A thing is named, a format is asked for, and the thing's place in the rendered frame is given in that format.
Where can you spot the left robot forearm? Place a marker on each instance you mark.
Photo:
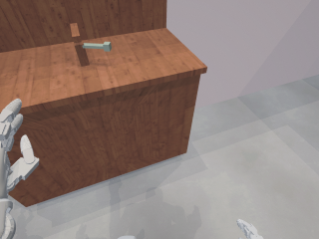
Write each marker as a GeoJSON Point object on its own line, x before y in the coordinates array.
{"type": "Point", "coordinates": [7, 222]}

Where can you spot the counter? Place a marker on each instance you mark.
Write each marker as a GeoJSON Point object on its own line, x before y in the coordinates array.
{"type": "Point", "coordinates": [90, 114]}

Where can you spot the tap lever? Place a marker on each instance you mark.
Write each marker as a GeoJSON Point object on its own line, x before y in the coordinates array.
{"type": "Point", "coordinates": [107, 46]}

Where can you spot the robot right hand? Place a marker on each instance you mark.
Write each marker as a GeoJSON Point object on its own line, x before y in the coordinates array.
{"type": "Point", "coordinates": [248, 229]}

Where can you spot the robot left hand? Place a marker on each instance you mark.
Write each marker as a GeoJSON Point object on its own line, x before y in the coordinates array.
{"type": "Point", "coordinates": [10, 121]}

